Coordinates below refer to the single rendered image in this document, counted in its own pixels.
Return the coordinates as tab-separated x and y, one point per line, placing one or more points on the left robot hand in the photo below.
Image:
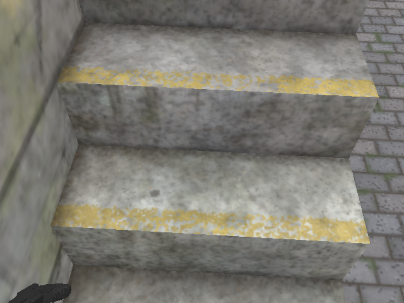
42	294

